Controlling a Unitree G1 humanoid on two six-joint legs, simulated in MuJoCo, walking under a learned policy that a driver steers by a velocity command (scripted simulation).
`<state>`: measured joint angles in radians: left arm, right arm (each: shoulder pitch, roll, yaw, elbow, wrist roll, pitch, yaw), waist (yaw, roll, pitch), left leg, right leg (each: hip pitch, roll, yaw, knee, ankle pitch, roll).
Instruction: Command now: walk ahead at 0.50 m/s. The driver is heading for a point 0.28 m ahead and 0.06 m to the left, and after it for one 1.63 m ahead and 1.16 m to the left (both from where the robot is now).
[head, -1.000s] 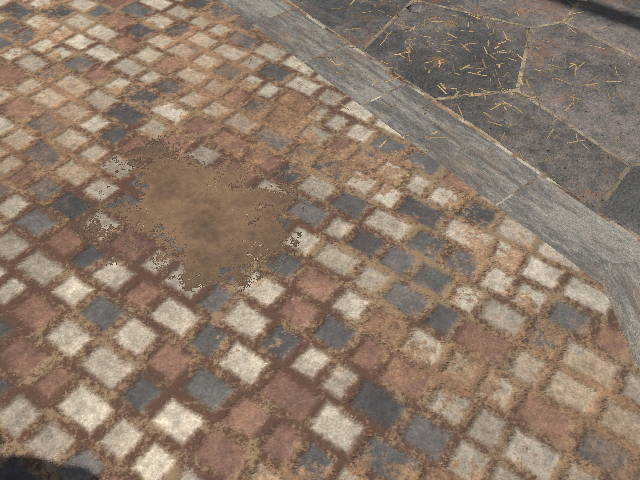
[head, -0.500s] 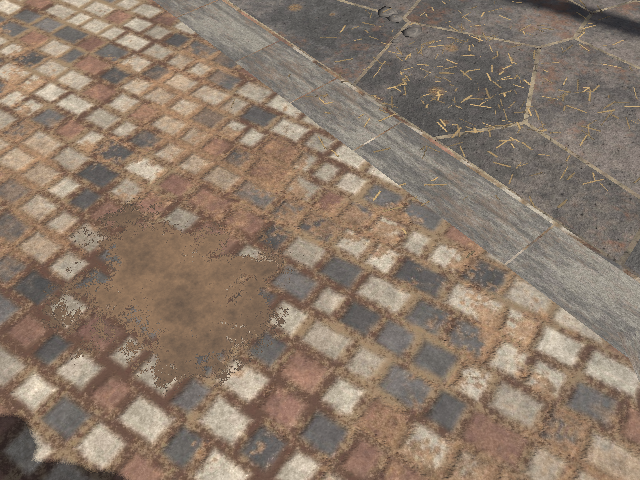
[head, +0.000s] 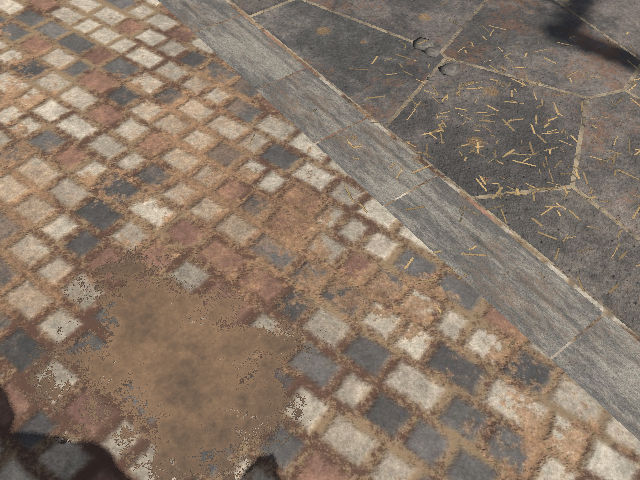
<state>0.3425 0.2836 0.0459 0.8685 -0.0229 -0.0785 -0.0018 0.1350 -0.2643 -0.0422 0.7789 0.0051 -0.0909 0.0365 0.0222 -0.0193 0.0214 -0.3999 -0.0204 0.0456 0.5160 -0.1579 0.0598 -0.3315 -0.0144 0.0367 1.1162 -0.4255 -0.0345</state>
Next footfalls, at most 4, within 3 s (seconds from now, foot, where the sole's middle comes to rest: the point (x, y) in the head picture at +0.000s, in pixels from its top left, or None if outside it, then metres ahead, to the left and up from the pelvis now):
0.38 right None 0.34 -0.12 -0.77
0.80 left None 0.20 0.11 -0.77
1.28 right None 0.32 -0.07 -0.77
1.68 left None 0.22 0.23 -0.77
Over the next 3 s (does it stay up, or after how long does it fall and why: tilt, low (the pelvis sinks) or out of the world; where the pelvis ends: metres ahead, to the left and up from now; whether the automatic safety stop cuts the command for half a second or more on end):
stays up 0.56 0.49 0.01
